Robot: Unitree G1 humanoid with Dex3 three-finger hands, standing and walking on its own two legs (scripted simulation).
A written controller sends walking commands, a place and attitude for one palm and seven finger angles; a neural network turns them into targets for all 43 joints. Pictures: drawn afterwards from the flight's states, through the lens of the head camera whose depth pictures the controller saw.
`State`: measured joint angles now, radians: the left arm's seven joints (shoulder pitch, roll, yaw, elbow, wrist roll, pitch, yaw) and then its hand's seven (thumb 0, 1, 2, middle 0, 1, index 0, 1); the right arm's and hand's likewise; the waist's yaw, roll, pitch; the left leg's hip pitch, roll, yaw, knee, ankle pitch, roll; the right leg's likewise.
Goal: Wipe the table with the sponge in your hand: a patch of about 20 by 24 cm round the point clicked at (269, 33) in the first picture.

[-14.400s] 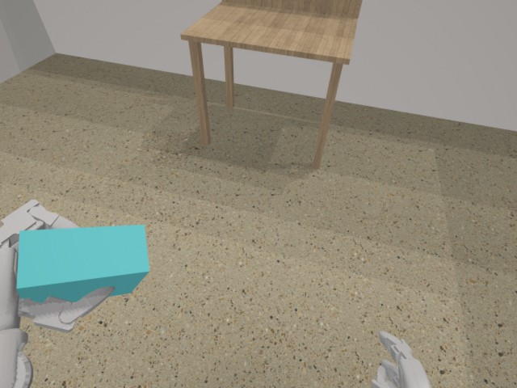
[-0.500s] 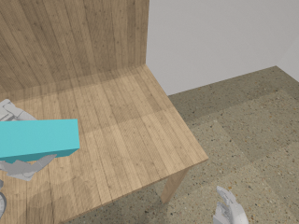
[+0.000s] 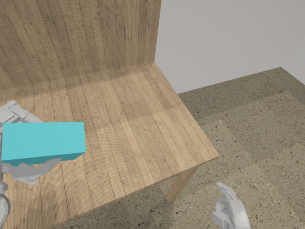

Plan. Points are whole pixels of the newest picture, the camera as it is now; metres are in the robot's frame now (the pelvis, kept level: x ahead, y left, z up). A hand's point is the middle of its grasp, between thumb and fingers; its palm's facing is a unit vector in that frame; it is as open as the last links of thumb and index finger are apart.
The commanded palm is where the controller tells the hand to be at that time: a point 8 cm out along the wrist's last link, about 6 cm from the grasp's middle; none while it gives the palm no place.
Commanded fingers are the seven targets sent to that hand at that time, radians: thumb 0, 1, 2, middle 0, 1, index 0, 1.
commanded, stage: shuffle to correct the standing spot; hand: left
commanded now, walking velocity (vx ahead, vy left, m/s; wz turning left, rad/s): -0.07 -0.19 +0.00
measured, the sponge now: (57, 144) +0.24 +0.22 +0.14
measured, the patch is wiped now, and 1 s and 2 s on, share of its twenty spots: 0.00 0.00 0.00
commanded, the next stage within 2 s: come to a stop and stand still in 0.68 s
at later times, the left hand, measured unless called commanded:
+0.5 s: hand (76, 157) +0.21 +0.17 +0.16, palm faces +0.34 -0.86 -0.38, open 9.5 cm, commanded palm +0.15 +0.21 +0.17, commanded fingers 0.00 0.10 1.30 -1.20 -1.60 -1.20 -1.60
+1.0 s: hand (86, 172) +0.18 +0.15 +0.16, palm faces +0.37 -0.83 -0.42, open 9.5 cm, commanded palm +0.13 +0.18 +0.17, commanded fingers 0.00 0.10 1.30 -1.20 -1.60 -1.20 -1.60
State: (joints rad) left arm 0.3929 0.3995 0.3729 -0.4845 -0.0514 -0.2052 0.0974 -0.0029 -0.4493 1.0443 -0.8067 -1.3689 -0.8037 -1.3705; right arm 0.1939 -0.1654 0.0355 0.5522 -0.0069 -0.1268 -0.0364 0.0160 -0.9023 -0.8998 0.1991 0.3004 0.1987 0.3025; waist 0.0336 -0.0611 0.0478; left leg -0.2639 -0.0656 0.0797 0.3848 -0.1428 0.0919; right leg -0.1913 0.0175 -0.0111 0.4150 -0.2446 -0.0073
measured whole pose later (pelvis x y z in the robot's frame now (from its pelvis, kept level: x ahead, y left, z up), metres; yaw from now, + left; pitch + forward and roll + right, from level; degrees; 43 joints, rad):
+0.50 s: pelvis -0.01 -0.07 +0.00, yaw +0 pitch +1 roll -1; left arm 0.46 0.38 0.35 -0.49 -0.08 -0.17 0.09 0.00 -0.45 1.05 -0.81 -1.37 -0.80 -1.37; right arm 0.25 -0.22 -0.01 0.60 0.01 -0.12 -0.05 0.02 -0.90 -0.90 0.20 0.30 0.20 0.30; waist 0.00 0.00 0.01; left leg -0.34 0.04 0.02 0.50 -0.18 0.00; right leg -0.20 0.11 -0.09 0.40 -0.22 -0.11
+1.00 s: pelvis -0.02 -0.10 +0.00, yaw +1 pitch +3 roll +0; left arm 0.51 0.39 0.36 -0.50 -0.08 -0.22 0.12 0.00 -0.45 1.05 -0.81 -1.37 -0.80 -1.37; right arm 0.22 -0.22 0.01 0.59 0.01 -0.11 -0.06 0.02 -0.90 -0.90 0.20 0.30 0.20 0.30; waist 0.01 -0.01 0.01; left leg -0.26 0.01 -0.01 0.50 -0.28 0.03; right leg -0.26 0.12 -0.11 0.40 -0.20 -0.11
